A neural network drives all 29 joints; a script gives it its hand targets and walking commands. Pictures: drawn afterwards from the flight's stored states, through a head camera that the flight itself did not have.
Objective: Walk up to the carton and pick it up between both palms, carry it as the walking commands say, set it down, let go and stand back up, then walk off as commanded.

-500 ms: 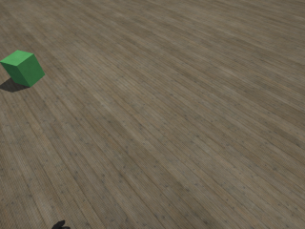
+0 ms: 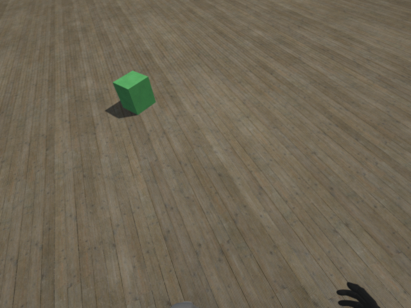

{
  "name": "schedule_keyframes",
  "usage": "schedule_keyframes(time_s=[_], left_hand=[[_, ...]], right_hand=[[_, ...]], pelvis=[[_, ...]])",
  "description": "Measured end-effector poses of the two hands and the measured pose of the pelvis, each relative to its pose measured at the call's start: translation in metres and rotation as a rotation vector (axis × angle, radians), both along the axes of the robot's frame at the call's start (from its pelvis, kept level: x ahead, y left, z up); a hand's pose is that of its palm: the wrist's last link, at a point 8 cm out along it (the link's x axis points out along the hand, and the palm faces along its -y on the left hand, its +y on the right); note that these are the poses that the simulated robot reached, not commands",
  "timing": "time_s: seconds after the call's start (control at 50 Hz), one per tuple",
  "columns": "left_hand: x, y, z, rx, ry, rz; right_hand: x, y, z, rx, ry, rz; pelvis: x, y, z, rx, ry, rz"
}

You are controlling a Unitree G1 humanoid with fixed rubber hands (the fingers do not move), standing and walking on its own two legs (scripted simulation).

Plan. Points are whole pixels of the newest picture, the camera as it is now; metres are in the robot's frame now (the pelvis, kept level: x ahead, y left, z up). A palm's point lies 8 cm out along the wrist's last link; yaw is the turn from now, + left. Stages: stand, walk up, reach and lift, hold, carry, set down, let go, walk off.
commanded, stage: walk up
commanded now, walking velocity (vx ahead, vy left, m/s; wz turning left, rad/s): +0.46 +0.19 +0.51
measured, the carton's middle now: (135, 92) +1.83 +0.76 -0.65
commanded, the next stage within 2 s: none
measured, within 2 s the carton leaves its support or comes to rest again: neither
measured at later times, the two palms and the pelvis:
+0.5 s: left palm (84, 239) +0.32 +0.37 -0.12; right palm (295, 269) +0.25 -0.15 -0.13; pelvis +0.22 +0.11 +0.00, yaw +12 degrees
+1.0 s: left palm (74, 253) +0.28 +0.37 -0.10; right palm (231, 144) +0.66 -0.02 -0.13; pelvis +0.46 +0.16 +0.00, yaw +18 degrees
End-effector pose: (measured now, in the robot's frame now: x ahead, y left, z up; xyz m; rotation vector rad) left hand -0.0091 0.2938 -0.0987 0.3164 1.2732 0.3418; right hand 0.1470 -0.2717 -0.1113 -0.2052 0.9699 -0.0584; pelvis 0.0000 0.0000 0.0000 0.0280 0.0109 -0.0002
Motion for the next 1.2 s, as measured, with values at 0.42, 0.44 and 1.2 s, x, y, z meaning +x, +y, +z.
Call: schedule_keyframes(time_s=[0.42, 0.44, 1.2], left_hand=[[0.234, 0.081, -0.036, -0.167, -0.173, 0.018], [0.26, 0.081, -0.031, -0.174, -0.206, -0.002], [0.408, 0.17, -0.06, -0.245, 0.092, 0.397]], right_hand=[[0.106, 0.138, -0.027, -0.065, 0.267, 0.059], [0.104, 0.134, -0.024, -0.072, 0.286, 0.042], [0.591, 0.337, -0.016, -0.058, 0.039, 0.343]], pelvis=[[0.181, 0.109, -0.011, -0.015, -0.01, 0.179], [0.191, 0.11, -0.008, -0.016, -0.012, 0.186], [0.532, 0.249, -0.019, -0.046, -0.015, 0.322]])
